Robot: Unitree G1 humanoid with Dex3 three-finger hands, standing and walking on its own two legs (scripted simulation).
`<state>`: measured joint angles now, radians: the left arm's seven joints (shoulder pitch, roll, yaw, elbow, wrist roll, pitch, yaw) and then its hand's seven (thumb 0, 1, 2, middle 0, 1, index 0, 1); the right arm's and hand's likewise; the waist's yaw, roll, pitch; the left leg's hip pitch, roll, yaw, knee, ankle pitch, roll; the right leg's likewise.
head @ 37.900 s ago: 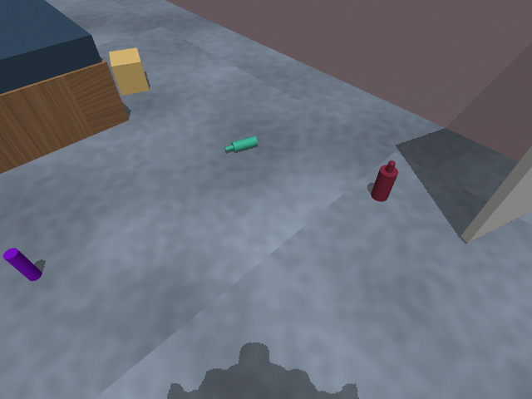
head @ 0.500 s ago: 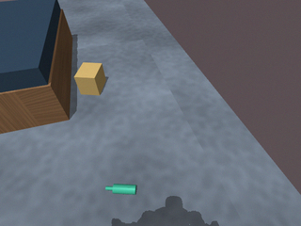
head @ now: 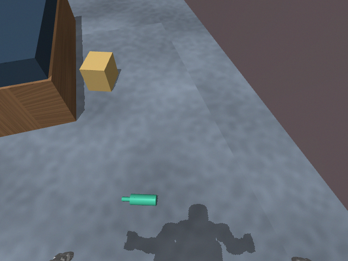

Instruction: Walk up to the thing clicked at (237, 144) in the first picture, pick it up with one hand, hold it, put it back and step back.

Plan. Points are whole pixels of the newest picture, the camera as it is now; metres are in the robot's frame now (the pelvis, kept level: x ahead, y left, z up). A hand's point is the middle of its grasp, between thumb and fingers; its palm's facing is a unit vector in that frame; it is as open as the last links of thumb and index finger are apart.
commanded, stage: step back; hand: left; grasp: from above
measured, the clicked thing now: (139, 199) +0.49 +0.23 -0.74
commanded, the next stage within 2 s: none
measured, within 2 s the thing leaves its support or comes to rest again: neither
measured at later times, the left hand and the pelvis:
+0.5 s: hand out of the picture +0.04 +0.30 -0.17, palm faces -0.11 -0.93 -0.36, open 7.4 cm; pelvis -0.09 +0.05 -0.01, yaw -4 degrees
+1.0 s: hand out of the picture -0.08 +0.31 -0.16, palm faces -0.03 -0.93 -0.36, open 7.4 cm; pelvis -0.23 +0.05 -0.01, yaw -1 degrees
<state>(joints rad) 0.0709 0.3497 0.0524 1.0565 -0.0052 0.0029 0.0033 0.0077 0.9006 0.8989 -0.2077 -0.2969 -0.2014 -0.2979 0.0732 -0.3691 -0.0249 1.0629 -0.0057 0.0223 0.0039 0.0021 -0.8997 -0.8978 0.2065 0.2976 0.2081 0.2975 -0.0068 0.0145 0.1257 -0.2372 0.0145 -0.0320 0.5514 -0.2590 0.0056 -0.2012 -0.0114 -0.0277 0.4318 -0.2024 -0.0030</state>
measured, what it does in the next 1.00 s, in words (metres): walks backwards: right foot, then left foot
